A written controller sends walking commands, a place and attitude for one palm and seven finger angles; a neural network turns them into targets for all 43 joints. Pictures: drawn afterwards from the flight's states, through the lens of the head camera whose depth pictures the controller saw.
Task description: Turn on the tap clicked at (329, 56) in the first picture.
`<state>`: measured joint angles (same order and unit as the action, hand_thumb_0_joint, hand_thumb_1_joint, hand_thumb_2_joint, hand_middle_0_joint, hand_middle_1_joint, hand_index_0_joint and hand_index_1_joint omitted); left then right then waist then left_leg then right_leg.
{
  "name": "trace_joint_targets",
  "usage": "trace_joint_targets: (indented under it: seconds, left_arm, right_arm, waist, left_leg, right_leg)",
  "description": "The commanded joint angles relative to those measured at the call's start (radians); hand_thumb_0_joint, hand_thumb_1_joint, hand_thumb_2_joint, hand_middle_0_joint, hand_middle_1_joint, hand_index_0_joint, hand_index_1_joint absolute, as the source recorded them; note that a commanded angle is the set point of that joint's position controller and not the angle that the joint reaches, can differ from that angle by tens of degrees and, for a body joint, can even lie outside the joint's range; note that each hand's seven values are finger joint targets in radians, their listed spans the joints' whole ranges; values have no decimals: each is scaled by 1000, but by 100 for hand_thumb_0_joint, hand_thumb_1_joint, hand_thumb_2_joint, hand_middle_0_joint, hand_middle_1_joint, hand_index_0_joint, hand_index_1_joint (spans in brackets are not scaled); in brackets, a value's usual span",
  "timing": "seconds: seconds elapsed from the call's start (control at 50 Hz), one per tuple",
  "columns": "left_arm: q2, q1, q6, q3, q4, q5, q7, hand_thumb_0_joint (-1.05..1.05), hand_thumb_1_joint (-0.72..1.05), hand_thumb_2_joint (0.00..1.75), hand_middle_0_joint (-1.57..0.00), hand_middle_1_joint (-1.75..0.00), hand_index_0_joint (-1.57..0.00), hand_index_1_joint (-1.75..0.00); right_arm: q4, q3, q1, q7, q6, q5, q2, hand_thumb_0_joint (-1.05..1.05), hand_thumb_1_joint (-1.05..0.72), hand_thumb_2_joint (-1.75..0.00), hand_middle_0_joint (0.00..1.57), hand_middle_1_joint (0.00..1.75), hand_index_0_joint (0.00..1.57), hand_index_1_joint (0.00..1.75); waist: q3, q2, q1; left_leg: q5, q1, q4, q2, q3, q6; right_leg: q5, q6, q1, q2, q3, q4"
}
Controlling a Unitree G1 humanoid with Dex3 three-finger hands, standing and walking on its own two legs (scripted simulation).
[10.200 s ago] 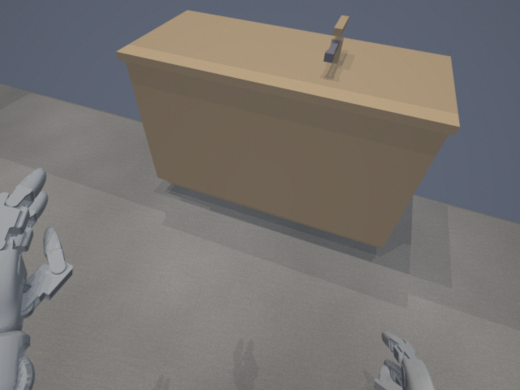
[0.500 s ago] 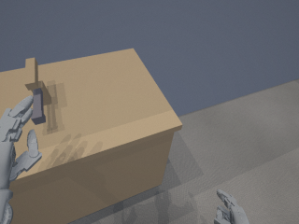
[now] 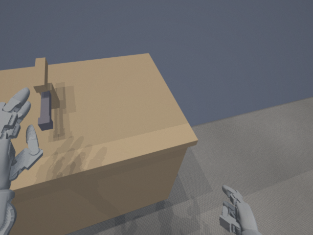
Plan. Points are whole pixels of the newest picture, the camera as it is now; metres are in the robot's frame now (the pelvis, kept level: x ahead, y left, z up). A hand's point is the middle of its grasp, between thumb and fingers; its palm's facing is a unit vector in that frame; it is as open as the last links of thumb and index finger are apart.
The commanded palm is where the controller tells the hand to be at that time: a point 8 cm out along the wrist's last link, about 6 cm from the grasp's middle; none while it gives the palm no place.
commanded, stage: come to a stop and stand still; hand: left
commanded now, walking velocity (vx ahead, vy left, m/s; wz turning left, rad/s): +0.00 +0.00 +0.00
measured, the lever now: (45, 123) +0.36 +0.34 +0.05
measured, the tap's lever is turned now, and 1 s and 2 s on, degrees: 0 0 0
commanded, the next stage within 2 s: look again from close up in 0.38 s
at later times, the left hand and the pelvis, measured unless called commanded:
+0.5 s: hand (32, 155) +0.21 +0.26 +0.16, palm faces +0.37 -0.85 -0.38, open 7.4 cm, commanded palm +0.15 +0.29 +0.17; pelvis -0.01 +0.01 +0.00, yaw +0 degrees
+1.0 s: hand (23, 134) +0.23 +0.27 +0.18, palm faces +0.42 -0.81 -0.41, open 7.4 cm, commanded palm +0.15 +0.28 +0.17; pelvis -0.01 -0.01 +0.00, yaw +3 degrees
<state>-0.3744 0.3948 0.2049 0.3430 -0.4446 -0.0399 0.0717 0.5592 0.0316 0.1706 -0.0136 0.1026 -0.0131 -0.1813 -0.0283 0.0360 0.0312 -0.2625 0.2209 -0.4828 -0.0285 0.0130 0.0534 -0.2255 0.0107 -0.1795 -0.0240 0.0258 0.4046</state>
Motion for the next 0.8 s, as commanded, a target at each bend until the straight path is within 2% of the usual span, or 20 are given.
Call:
trace_joint_targets:
  seconds: [0.0,0.08,0.16,0.18,0.2,0.26,0.28,0.3,0.36,0.38,0.4,0.48,0.5,0.54,0.58,0.6,0.64,0.68,0.7,0.78]
  left_arm:
    - [-148,-75,63,100,-200,-5,21,0,90,90,-20,-30,-20,-30]
    - [-168,-86,55,112,-201,-1,22,0,90,90,-20,-30,-20,-30]
    - [-150,-105,54,84,-212,1,22,0,90,90,-20,-30,-20,-30]
    - [-176,-107,54,110,-218,3,25,0,90,90,-20,-30,-20,-30]
    - [-150,-97,53,89,-205,2,23,0,90,90,-20,-30,-20,-30]
    - [-154,-101,57,90,-217,4,24,0,90,90,-20,-30,-20,-30]
    - [-183,-105,59,115,-230,8,27,0,90,90,-20,-30,-20,-30]
    - [-153,-97,61,92,-214,5,26,0,90,90,-20,-30,-20,-30]
    - [-155,-84,64,96,-212,6,26,0,90,90,-20,-30,-20,-30]
    - [-179,-81,66,121,-208,8,28,0,90,90,-20,-30,-20,-30]
    - [-153,-65,64,102,-183,5,26,0,90,90,-20,-30,-20,-30]
    - [-178,-64,63,122,-192,6,29,0,90,90,-20,-30,-20,-30]
    - [-142,-72,65,90,-183,4,26,0,90,90,-20,-30,-20,-30]
    - [-146,-74,64,87,-188,5,28,0,90,90,-20,-30,-20,-30]
    - [-181,-82,61,119,-195,8,33,0,90,90,-20,-30,-20,-30]
    - [-150,-72,62,94,-185,5,31,0,90,90,-20,-30,-20,-30]
    - [-152,-71,59,92,-186,4,32,0,90,90,-20,-30,-20,-30]
    - [-182,-66,56,122,-189,5,35,0,90,90,-20,-30,-20,-30]
    - [-145,-72,57,88,-186,2,32,0,90,90,-20,-30,-20,-30]
    - [-178,-66,55,119,-197,4,37,0,90,90,-20,-30,-20,-30]
  right_arm:
    - [-146,-51,-54,-9,42,2,-141,0,-90,-90,20,30,20,30]
    - [-148,-51,-63,-12,38,-1,-141,0,-90,-90,20,30,20,30]
    - [-150,-53,-58,-14,34,-1,-142,0,-90,-90,20,30,20,30]
    - [-149,-51,-69,-15,35,-1,-142,0,-90,-90,20,30,20,30]
    - [-149,-49,-63,-15,32,2,-141,0,-90,-90,20,30,20,30]
    - [-152,-55,-57,-14,36,-1,-145,0,-90,-90,20,30,20,30]
    - [-148,-54,-69,-15,39,-3,-145,0,-90,-90,20,30,20,30]
    - [-149,-51,-62,-15,36,1,-142,0,-90,-90,20,30,20,30]
    - [-152,-58,-56,-15,40,-2,-145,0,-90,-90,20,30,20,30]
    - [-146,-56,-61,-16,42,-3,-146,0,-90,-90,20,30,20,30]
    - [-147,-55,-55,-16,40,0,-144,0,-90,-90,20,30,20,30]
    - [-141,-59,-61,-19,45,-4,-146,0,-90,-90,20,30,20,30]
    - [-137,-59,-54,-19,44,-1,-147,0,-90,-90,20,30,20,30]
    - [-137,-62,-51,-20,47,-3,-149,0,-90,-90,20,30,20,30]
    - [-134,-62,-62,-22,48,-5,-149,0,-90,-90,20,30,20,30]
    - [-133,-61,-57,-22,45,-1,-147,0,-90,-90,20,30,20,30]
    - [-136,-63,-56,-22,46,-2,-148,0,-90,-90,20,30,20,30]
    - [-132,-64,-63,-24,45,-5,-148,0,-90,-90,20,30,20,30]
    - [-133,-62,-58,-24,43,-1,-149,0,-90,-90,20,30,20,30]
    - [-134,-65,-62,-25,42,-5,-148,0,-90,-90,20,30,20,30]
  waist:
    - [164,-108,-9]
    - [164,-109,-6]
    - [159,-115,-8]
    - [154,-125,-5]
    - [155,-104,-6]
    - [142,-125,-8]
    - [142,-143,-5]
    - [137,-136,-7]
    - [133,-120,-7]
    - [132,-124,-5]
    - [127,-96,-5]
    - [141,-91,-5]
    - [131,-92,-9]
    - [135,-100,-9]
    - [133,-102,-5]
    - [137,-86,-8]
    - [132,-94,-8]
    - [133,-91,-6]
    - [125,-90,-10]
    - [134,-103,-7]
  left_leg:
    - [341,-61,78,99,-71,-39]
    - [310,-64,95,101,-74,-44]
    - [258,-49,120,106,-86,-48]
    - [249,-43,124,103,-82,-49]
    - [232,-35,126,103,-86,-44]
    - [179,-15,144,103,-95,-49]
    - [164,-14,150,105,-91,-50]
    - [149,-2,155,104,-97,-47]
    - [109,5,159,106,-99,-43]
    - [108,6,162,105,-97,-45]
    - [107,12,162,104,-103,-43]
    - [121,-9,137,97,-87,-35]
    - [123,-3,138,95,-88,-36]
    - [132,-15,132,96,-87,-34]
    - [138,-13,133,96,-86,-33]
    - [148,-16,129,96,-88,-30]
    - [136,-14,126,94,-87,-29]
    - [141,-19,123,93,-83,-29]
    - [140,-9,127,90,-88,-29]
    - [166,-24,121,94,-86,-28]
  right_leg:
    - [273,-32,52,55,8,-13]
    - [264,-32,54,54,6,-16]
    - [219,-31,63,52,-1,-19]
    - [220,-29,64,50,-6,-18]
    - [214,-29,68,51,-7,-23]
    - [189,-32,81,51,-5,-22]
    - [183,-29,80,48,-9,-15]
    - [172,-29,81,48,-12,-20]
    - [161,-31,87,51,-5,-24]
    - [163,-29,85,48,-10,-23]
    - [161,-29,85,49,-10,-29]
    - [189,-33,80,63,8,-44]
    - [183,-35,74,62,8,-45]
    - [190,-37,71,64,14,-44]
    - [190,-33,72,64,11,-43]
    - [195,-35,73,65,10,-45]
    - [189,-37,72,68,21,-52]
    - [196,-37,68,70,22,-53]
    - [188,-38,69,69,18,-52]
    - [205,-38,72,68,19,-49]
